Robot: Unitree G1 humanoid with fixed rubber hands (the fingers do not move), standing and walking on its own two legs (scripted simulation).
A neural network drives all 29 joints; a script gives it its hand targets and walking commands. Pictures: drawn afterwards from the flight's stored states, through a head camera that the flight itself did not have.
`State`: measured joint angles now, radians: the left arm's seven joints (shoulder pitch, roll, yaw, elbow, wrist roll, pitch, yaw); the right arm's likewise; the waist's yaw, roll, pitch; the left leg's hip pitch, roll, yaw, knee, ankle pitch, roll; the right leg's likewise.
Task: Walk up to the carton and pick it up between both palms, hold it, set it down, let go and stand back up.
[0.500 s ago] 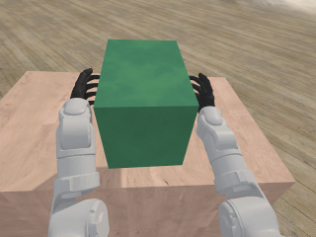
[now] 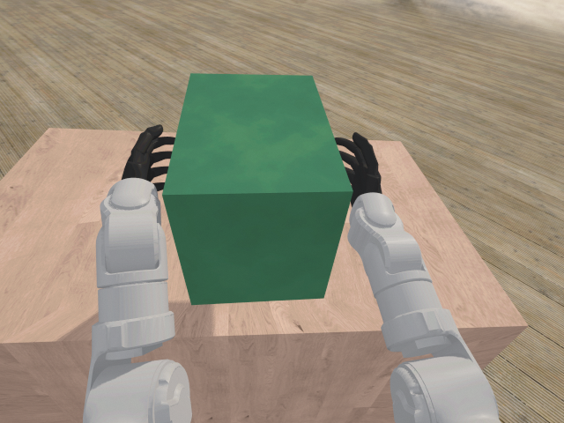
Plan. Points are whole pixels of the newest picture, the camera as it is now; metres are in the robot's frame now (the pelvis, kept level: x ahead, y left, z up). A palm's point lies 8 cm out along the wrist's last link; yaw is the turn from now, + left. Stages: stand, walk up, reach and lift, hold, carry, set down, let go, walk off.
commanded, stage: hold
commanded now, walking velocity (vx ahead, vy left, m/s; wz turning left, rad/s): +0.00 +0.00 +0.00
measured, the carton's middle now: (255, 183) +0.44 +0.01 +0.15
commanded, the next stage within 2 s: none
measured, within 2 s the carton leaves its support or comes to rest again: neither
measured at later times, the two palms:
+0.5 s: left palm (146, 181) +0.37 +0.15 +0.21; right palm (368, 186) +0.36 -0.14 +0.20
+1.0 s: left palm (145, 185) +0.36 +0.15 +0.21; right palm (366, 192) +0.36 -0.14 +0.20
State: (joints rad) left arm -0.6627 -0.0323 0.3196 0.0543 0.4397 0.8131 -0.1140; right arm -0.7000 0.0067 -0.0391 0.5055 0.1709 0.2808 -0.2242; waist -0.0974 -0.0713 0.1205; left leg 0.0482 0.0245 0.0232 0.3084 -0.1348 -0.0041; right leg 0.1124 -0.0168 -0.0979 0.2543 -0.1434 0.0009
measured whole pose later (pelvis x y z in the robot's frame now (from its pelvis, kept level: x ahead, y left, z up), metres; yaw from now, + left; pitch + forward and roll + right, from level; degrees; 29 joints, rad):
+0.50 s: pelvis +0.00 -0.01 +0.00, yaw +0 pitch -13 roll -1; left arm -0.67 -0.04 0.35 0.08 0.44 0.80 -0.12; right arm -0.72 0.01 -0.04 0.53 0.16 0.27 -0.23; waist -0.10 -0.07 0.11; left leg 0.06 0.03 0.02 0.30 -0.13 -0.02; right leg 0.12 -0.01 -0.10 0.25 -0.15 -0.01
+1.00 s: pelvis +0.00 +0.00 +0.00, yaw +0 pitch -12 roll -1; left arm -0.68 -0.04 0.33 0.08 0.44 0.81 -0.11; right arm -0.72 0.01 -0.07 0.53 0.14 0.27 -0.21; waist -0.10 -0.07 0.12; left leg 0.03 0.03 0.03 0.30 -0.12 -0.01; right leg 0.09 -0.01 -0.10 0.26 -0.14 0.00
